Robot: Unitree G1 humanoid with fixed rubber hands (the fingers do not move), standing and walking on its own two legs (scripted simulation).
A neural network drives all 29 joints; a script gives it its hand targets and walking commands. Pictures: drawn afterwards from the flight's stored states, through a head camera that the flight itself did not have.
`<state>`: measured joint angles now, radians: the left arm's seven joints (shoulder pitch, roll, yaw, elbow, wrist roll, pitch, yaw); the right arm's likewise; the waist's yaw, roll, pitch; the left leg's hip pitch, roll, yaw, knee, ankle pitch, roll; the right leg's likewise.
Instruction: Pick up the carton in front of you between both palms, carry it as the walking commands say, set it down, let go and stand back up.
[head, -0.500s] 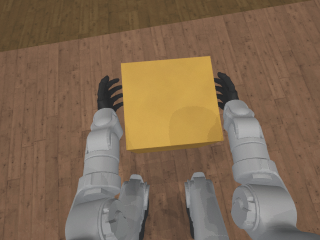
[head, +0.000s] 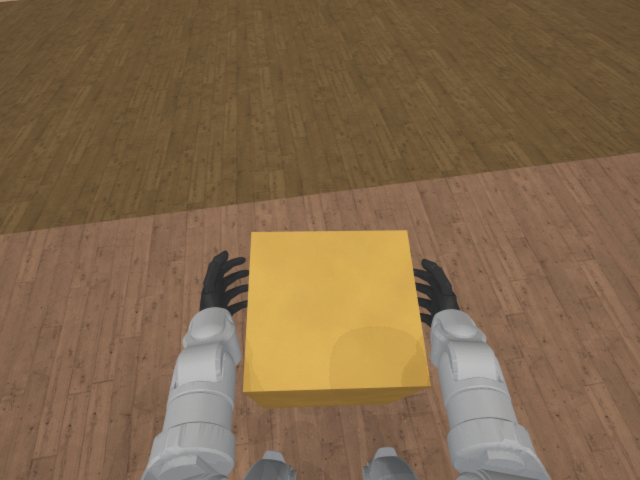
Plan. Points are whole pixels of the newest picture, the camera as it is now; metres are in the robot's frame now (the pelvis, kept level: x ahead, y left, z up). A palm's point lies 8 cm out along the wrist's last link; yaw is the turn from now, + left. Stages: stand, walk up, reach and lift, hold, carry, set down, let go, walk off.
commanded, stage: reach and lift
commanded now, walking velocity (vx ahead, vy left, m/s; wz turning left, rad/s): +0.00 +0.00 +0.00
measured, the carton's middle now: (328, 328) +0.36 +0.00 -0.11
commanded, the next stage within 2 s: hold in 1.46 s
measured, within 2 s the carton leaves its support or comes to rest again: neither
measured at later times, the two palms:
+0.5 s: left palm (172, 280) +0.33 +0.15 +0.11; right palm (474, 303) +0.31 -0.14 +0.10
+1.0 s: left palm (173, 275) +0.33 +0.15 +0.12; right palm (479, 295) +0.31 -0.15 +0.11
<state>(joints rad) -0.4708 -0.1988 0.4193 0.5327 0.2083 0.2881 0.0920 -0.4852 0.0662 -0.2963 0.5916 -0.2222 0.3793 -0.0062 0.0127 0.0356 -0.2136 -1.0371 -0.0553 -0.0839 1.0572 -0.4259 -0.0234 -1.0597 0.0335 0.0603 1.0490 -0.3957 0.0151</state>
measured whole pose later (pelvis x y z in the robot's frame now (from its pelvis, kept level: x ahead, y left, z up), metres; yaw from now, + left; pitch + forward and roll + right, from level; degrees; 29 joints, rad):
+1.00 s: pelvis +0.02 +0.00 +0.09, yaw +0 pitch -4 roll +0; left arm -0.36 -0.18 0.33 0.40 0.33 0.57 0.00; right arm -0.30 0.16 -0.26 0.36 -0.31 0.67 0.00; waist 0.00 0.01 0.01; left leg -0.13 -0.02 -0.10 0.42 -0.22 -0.01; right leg -0.15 0.02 0.07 0.41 -0.19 0.01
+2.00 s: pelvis +0.02 +0.00 +0.09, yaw +0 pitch -8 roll +0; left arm -0.35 -0.18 0.31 0.30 0.33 0.71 -0.01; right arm -0.30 0.16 -0.22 0.27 -0.30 0.80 0.00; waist 0.00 0.01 0.02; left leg -0.05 -0.02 -0.09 0.38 -0.20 -0.01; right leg -0.07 0.02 0.07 0.37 -0.17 0.01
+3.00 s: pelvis +0.02 +0.00 +0.09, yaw +0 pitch -5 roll +0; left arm -0.31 -0.17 0.26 0.27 0.30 0.73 0.01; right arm -0.26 0.15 -0.19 0.24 -0.28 0.81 -0.01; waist 0.00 0.01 -0.03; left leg -0.11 -0.02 -0.09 0.43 -0.25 -0.01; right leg -0.12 0.02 0.06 0.40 -0.21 0.01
